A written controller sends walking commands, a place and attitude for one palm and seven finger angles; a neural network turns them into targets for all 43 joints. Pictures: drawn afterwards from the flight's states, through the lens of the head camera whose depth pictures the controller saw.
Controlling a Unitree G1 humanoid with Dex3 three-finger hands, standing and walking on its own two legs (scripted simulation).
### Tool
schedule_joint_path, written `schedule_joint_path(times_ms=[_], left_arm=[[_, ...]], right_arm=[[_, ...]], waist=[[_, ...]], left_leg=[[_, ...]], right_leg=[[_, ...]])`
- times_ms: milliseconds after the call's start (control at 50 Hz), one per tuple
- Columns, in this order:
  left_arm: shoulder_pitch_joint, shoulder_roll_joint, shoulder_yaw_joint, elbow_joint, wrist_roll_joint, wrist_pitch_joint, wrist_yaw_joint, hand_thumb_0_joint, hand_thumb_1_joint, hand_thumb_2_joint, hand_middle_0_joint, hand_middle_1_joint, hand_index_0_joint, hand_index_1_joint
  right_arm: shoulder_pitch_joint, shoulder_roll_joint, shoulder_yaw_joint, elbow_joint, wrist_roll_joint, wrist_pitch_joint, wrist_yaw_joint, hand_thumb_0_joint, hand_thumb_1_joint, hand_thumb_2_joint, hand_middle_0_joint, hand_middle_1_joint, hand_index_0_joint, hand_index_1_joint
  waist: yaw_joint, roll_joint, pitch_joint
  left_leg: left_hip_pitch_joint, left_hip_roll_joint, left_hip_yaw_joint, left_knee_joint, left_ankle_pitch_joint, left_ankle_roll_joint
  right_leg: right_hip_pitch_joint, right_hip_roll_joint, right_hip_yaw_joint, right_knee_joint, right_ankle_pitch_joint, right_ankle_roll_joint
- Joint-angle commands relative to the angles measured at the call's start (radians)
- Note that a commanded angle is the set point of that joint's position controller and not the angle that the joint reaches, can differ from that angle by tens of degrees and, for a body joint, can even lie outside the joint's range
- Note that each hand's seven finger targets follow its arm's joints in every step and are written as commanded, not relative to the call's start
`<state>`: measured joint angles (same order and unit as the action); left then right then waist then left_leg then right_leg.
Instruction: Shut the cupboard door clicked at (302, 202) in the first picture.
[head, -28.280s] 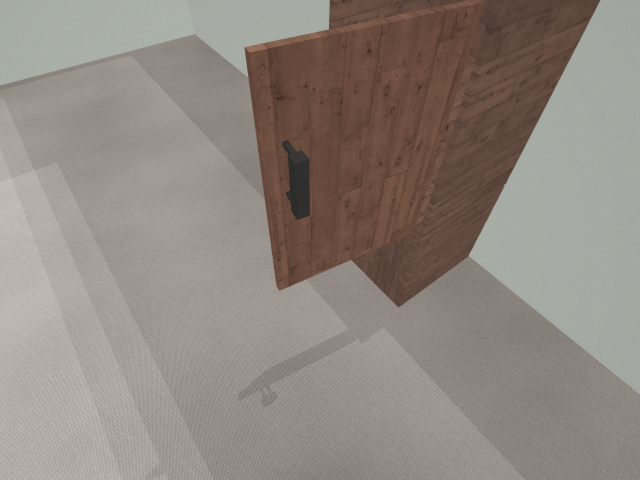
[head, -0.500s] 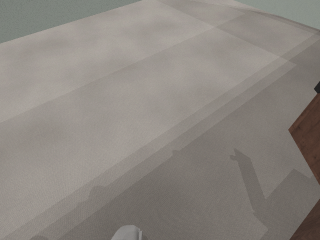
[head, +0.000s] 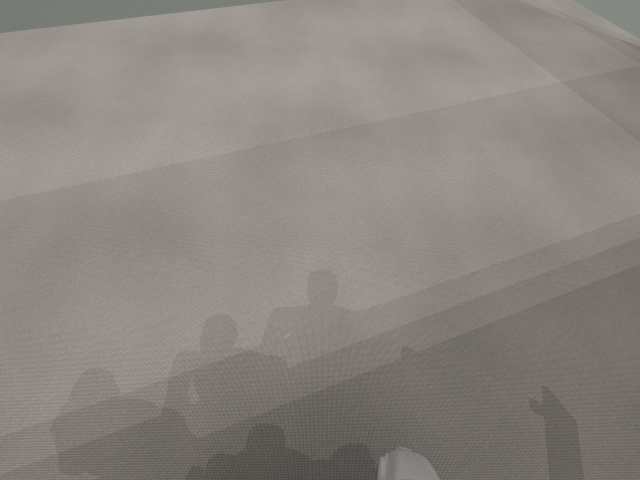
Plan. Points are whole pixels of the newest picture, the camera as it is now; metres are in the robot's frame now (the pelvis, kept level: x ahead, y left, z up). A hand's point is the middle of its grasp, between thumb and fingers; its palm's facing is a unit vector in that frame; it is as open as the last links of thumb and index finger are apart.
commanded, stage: walk to a spot facing it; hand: left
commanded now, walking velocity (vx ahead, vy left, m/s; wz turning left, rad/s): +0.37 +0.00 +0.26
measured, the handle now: out of the picture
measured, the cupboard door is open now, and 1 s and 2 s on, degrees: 54 54 54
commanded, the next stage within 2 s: turn to face it in 0.50 s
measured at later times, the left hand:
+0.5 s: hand (231, 402) +0.24 +0.15 -0.16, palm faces +0.23 -0.95 -0.23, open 7.2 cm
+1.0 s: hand (207, 365) +0.29 +0.20 -0.17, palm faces +0.26 -0.95 -0.17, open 7.4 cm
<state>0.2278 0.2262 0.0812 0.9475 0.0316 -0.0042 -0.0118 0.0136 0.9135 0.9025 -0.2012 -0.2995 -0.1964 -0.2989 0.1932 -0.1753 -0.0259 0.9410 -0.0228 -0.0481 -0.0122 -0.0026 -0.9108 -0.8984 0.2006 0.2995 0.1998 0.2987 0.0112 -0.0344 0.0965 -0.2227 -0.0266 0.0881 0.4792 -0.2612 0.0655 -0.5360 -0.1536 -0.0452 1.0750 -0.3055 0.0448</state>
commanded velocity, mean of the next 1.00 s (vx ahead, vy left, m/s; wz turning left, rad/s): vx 0.09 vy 0.00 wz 0.03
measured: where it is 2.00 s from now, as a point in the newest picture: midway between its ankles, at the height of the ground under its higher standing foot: (307, 430)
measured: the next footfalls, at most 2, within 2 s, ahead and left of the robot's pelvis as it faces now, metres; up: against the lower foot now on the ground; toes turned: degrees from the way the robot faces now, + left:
right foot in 0.24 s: +0.25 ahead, -0.15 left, +0.00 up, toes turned -3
left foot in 0.68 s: +0.36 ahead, +0.12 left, +0.00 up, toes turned +23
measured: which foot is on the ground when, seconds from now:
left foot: down 0.00-0.24, up 0.26-0.66, down 0.68-1.00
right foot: up 0.00-0.22, down 0.24-0.68, up 0.70-1.00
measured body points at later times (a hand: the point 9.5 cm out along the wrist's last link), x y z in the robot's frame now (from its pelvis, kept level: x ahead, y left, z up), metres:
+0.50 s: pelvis +0.22 -0.05 +0.01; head +0.25 -0.04 +0.45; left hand +0.22 +0.20 -0.14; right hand +0.29 -0.29 -0.15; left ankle +0.22 +0.08 -0.66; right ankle +0.21 -0.15 -0.74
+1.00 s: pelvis +0.30 +0.02 +0.00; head +0.32 +0.03 +0.45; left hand +0.28 +0.25 -0.16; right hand +0.47 -0.17 -0.13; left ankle +0.32 +0.10 -0.74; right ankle +0.34 -0.13 -0.69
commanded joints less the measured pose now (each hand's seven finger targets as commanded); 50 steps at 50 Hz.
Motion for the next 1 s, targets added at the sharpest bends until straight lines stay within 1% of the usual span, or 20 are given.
schedule_joint_path(times_ms=[0,120,160,180,200,220,240,260,300,340,440,580,620,640,660,680,700,740,800,980], left_arm=[[-0.022,0.025,0.001,-0.083,-0.001,-0.016,-0.016,0.0,0.9,0.9,-0.2,-0.3,-0.2,-0.3],[-0.136,0.046,-0.002,-0.124,-0.005,-0.024,-0.022,0.0,0.9,0.9,-0.2,-0.3,-0.2,-0.3],[-0.096,0.061,0.003,-0.116,-0.005,-0.031,-0.021,0.0,0.9,0.9,-0.2,-0.3,-0.2,-0.3],[0.006,0.077,0.011,-0.089,-0.004,-0.04,-0.018,0.0,0.9,0.9,-0.2,-0.3,-0.2,-0.3],[0.169,0.138,0.029,-0.042,0.003,-0.055,-0.01,0.0,0.9,0.9,-0.2,-0.3,-0.2,-0.3],[0.32,0.246,0.056,0.002,0.013,-0.06,0.005,0.0,0.9,0.9,-0.2,-0.3,-0.2,-0.3],[0.309,0.26,0.055,-0.002,-0.002,-0.058,0.01,0.0,0.9,0.9,-0.2,-0.3,-0.2,-0.3],[0.215,0.211,0.046,-0.027,0.0,-0.058,0.015,0.0,0.9,0.9,-0.2,-0.3,-0.2,-0.3],[0.057,0.099,0.017,-0.063,-0.005,-0.06,0.024,0.0,0.9,0.9,-0.2,-0.3,-0.2,-0.3],[0.036,0.061,0.003,-0.061,-0.003,-0.072,0.025,0.0,0.9,0.9,-0.2,-0.3,-0.2,-0.3],[0.068,0.066,0.005,-0.041,-0.006,-0.072,0.034,0.0,0.9,0.9,-0.2,-0.3,-0.2,-0.3],[0.097,0.153,0.018,-0.041,-0.004,-0.045,0.036,0.0,0.9,0.9,-0.2,-0.3,-0.2,-0.3],[0.103,0.141,0.008,-0.037,-0.011,-0.037,0.039,0.0,0.9,0.9,-0.2,-0.3,-0.2,-0.3],[0.162,0.089,-0.005,-0.046,-0.023,-0.026,0.04,0.0,0.9,0.9,-0.2,-0.3,-0.2,-0.3],[0.175,0.044,-0.031,-0.059,-0.027,-0.017,0.046,0.0,0.9,0.9,-0.2,-0.3,-0.2,-0.3],[0.147,0.053,-0.036,-0.063,-0.022,-0.006,0.055,0.0,0.9,0.9,-0.2,-0.3,-0.2,-0.3],[0.156,0.015,-0.042,-0.033,-0.024,0.0,0.06,0.0,0.9,0.9,-0.2,-0.3,-0.2,-0.3],[0.114,0.033,-0.035,0.002,-0.017,0.016,0.045,0.0,0.9,0.9,-0.2,-0.3,-0.2,-0.3],[0.143,0.032,-0.021,0.024,-0.014,0.038,0.023,0.0,0.9,0.9,-0.2,-0.3,-0.2,-0.3],[0.061,0.008,0.014,-0.057,-0.004,0.056,-0.002,0.0,0.9,0.9,-0.2,-0.3,-0.2,-0.3]], right_arm=[[0.113,-0.142,-0.045,-0.002,-0.001,-0.021,-0.002,0.0,-0.9,-0.9,0.2,0.3,0.2,0.3],[0.161,-0.153,-0.051,0.043,-0.007,-0.023,-0.001,0.0,-0.9,-0.9,0.2,0.3,0.2,0.3],[0.159,-0.163,-0.052,0.054,-0.007,-0.017,-0.004,0.0,-0.9,-0.9,0.2,0.3,0.2,0.3],[0.154,-0.162,-0.052,0.058,-0.003,-0.015,-0.004,0.0,-0.9,-0.9,0.2,0.3,0.2,0.3],[0.146,-0.144,-0.052,0.053,0.006,-0.02,0.004,0.0,-0.9,-0.9,0.2,0.3,0.2,0.3],[0.196,-0.073,-0.041,0.027,0.02,-0.028,0.01,0.0,-0.9,-0.9,0.2,0.3,0.2,0.3],[0.189,-0.098,-0.047,0.014,0.016,-0.02,0.007,0.0,-0.9,-0.9,0.2,0.3,0.2,0.3],[0.15,-0.101,-0.055,0.015,0.009,-0.018,0.01,0.0,-0.9,-0.9,0.2,0.3,0.2,0.3],[0.1,-0.076,-0.055,0.026,0.005,0.001,0.022,0.0,-0.9,-0.9,0.2,0.3,0.2,0.3],[0.138,-0.043,-0.049,0.039,0.002,0.031,0.031,0.0,-0.9,-0.9,0.2,0.3,0.2,0.3],[0.078,-0.019,-0.039,-0.001,-0.003,0.062,0.046,0.0,-0.9,-0.9,0.2,0.3,0.2,0.3],[-0.064,-0.071,-0.028,-0.088,0.0,0.055,0.056,0.0,-0.9,-0.9,0.2,0.3,0.2,0.3],[0.081,-0.116,-0.034,-0.047,-0.007,0.043,0.043,0.0,-0.9,-0.9,0.2,0.3,0.2,0.3],[0.17,-0.22,-0.051,-0.032,-0.02,0.03,0.031,0.0,-0.9,-0.9,0.2,0.3,0.2,0.3],[0.222,-0.297,-0.06,-0.021,-0.007,0.034,0.014,0.0,-0.9,-0.9,0.2,0.3,0.2,0.3],[0.184,-0.294,-0.053,-0.03,0.001,0.039,0.0,0.0,-0.9,-0.9,0.2,0.3,0.2,0.3],[0.098,-0.27,-0.044,-0.046,-0.002,0.032,-0.016,0.0,-0.9,-0.9,0.2,0.3,0.2,0.3],[-0.007,-0.183,-0.018,-0.059,-0.004,0.032,-0.022,0.0,-0.9,-0.9,0.2,0.3,0.2,0.3],[-0.062,-0.181,-0.017,-0.056,-0.002,0.037,-0.024,0.0,-0.9,-0.9,0.2,0.3,0.2,0.3],[-0.059,-0.192,-0.063,-0.048,-0.005,0.064,-0.017,0.0,-0.9,-0.9,0.2,0.3,0.2,0.3]], waist=[[-0.022,0.124,-0.024],[-0.031,0.136,0.009],[-0.005,0.122,-0.003],[0.044,0.078,-0.05],[0.114,-0.022,-0.124],[0.143,-0.297,-0.276],[0.12,-0.294,-0.283],[0.096,-0.245,-0.212],[0.015,-0.029,-0.085],[-0.028,-0.088,-0.077],[-0.043,-0.093,-0.077],[-0.012,-0.115,-0.096],[-0.08,-0.028,-0.177],[-0.094,0.219,-0.284],[-0.105,0.351,-0.354],[-0.091,0.178,-0.32],[-0.054,0.258,-0.326],[-0.034,0.221,-0.178],[-0.003,0.155,-0.152],[-0.014,0.178,-0.087]], left_leg=[[0.048,0.243,-0.213,-0.293,0.146,0.137],[0.082,0.243,-0.205,-0.262,0.191,0.126],[0.048,0.239,-0.213,-0.19,0.22,0.106],[0.018,0.198,-0.192,-0.062,0.279,0.08],[-0.107,0.127,-0.141,0.177,0.264,0.042],[-0.327,-0.04,-0.042,0.524,-0.157,-0.012],[-0.402,-0.024,-0.121,0.763,-0.335,-0.011],[-0.451,0.022,-0.161,0.88,-0.246,-0.013],[-0.408,0.104,-0.161,0.862,-0.072,-0.029],[-0.358,0.104,-0.122,0.786,-0.034,-0.06],[-0.387,0.115,-0.044,0.567,0.002,-0.089],[-0.24,0.067,0.026,0.228,-0.012,-0.054],[0.072,0.046,0.009,0.036,0.231,-0.036],[0.317,0.271,-0.252,0.033,0.632,0.055],[0.353,0.469,-0.435,-0.026,0.897,0.184],[0.279,0.484,-0.396,-0.034,0.812,0.193],[0.258,0.465,-0.374,-0.063,0.692,0.167],[0.078,0.397,-0.252,-0.141,0.446,0.117],[0.035,0.376,-0.133,-0.168,0.342,0.098],[0.007,0.403,-0.037,-0.178,0.062,0.079]], right_leg=[[-0.024,0.0,0.001,-0.19,0.125,0.01],[0.073,0.05,-0.017,-0.406,0.172,-0.011],[0.216,0.08,-0.034,-0.472,0.144,-0.027],[0.367,0.101,-0.041,-0.547,0.154,-0.038],[0.605,0.027,0.055,-0.606,0.124,-0.069],[0.852,-0.272,0.414,-0.723,0.145,-0.156],[0.789,-0.37,0.545,-0.81,0.119,-0.211],[0.677,-0.348,0.512,-0.828,0.061,-0.211],[0.437,-0.263,0.217,-0.829,0.109,-0.17],[0.351,-0.204,0.022,-0.82,0.372,-0.138],[0.418,-0.178,-0.143,-0.783,0.638,-0.135],[0.504,-0.231,-0.168,-0.629,0.74,-0.125],[0.39,-0.161,-0.197,-0.413,0.615,-0.077],[0.177,-0.028,-0.215,-0.201,0.171,-0.011],[0.102,0.076,-0.116,-0.005,-0.437,-0.001],[0.099,0.075,-0.007,0.048,-0.413,-0.023],[0.059,0.065,0.042,0.063,-0.361,-0.017],[0.097,0.045,0.068,0.007,-0.237,-0.015],[0.138,0.064,0.032,-0.072,-0.18,-0.012],[0.139,0.104,-0.05,-0.251,-0.093,-0.007]])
